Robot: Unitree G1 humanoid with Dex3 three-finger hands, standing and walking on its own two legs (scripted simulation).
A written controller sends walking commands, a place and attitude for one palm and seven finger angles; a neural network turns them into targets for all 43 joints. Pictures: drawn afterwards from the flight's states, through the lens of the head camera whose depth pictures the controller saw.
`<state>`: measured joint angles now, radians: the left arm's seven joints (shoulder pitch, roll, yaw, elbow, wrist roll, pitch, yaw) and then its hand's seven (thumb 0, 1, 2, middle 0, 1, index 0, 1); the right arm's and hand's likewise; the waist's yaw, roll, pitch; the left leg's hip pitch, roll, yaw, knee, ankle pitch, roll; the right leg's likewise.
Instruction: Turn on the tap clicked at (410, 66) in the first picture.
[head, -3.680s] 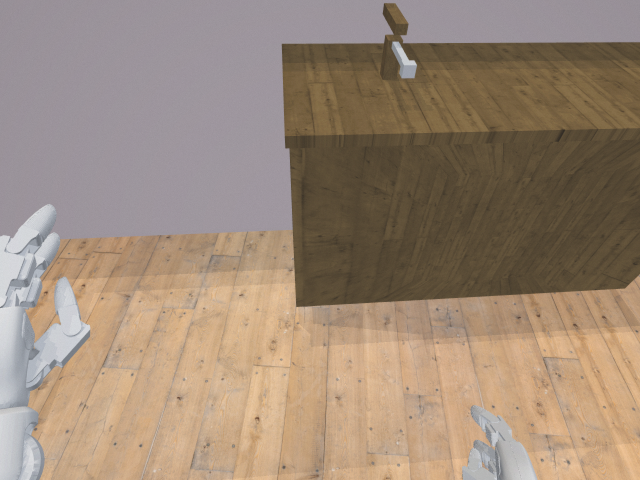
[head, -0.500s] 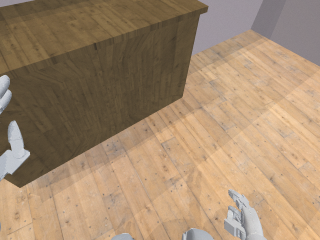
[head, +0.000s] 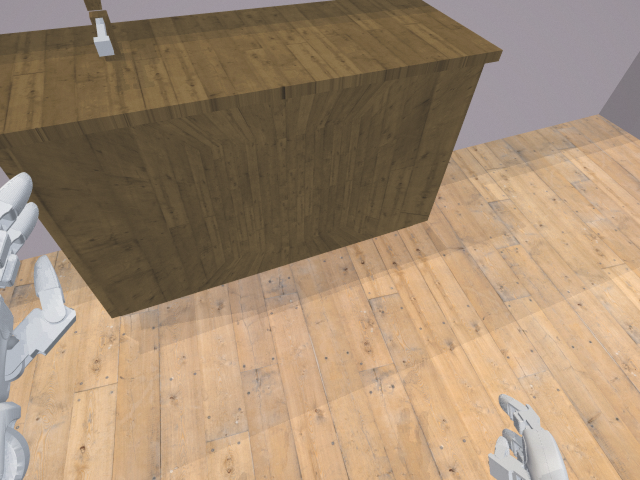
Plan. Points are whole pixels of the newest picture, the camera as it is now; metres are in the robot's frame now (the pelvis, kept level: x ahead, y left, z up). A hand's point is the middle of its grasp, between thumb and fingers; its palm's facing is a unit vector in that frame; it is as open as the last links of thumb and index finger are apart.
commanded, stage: take the last steps up to it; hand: left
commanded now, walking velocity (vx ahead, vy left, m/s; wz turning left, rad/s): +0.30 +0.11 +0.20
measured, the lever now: (104, 46) +0.84 +0.49 +0.13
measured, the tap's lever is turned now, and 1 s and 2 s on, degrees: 0 0 0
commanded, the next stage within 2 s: none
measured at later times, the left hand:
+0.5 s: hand (24, 362) +0.17 +0.25 +0.18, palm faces +0.46 -0.79 -0.41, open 7.4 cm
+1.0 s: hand (37, 271) +0.25 +0.27 +0.19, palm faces +0.44 -0.76 -0.47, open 7.4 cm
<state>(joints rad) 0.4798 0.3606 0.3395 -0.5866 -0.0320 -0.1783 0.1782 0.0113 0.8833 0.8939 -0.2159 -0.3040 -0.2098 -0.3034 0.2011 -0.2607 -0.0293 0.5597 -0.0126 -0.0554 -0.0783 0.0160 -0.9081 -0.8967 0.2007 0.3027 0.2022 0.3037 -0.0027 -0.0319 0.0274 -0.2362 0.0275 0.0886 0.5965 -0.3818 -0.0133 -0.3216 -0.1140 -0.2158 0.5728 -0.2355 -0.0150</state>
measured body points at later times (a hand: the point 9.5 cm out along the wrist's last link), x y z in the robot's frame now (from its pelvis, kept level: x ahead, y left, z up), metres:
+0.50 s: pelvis -0.03 +0.00 +0.01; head -0.02 -0.02 +0.46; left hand +0.14 +0.29 +0.20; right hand +0.13 -0.22 -0.11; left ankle -0.03 +0.12 -0.67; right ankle -0.03 -0.10 -0.73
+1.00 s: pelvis +0.05 +0.03 +0.00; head +0.08 +0.02 +0.45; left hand +0.22 +0.31 +0.22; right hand +0.23 -0.15 -0.10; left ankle +0.06 +0.17 -0.73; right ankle +0.09 -0.07 -0.72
